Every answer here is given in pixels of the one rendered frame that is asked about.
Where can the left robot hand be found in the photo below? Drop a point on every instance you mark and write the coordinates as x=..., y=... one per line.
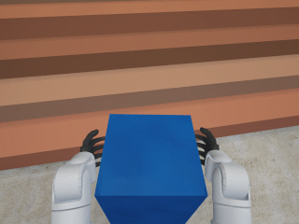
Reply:
x=89, y=141

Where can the carton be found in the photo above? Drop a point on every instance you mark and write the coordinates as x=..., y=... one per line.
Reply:
x=150, y=171

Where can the robot right forearm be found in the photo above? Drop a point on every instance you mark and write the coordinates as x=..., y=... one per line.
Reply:
x=230, y=189

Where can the robot left forearm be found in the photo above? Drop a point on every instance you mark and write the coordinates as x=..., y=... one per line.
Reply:
x=72, y=190

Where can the right robot hand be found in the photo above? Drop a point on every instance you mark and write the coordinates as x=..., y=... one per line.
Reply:
x=210, y=143

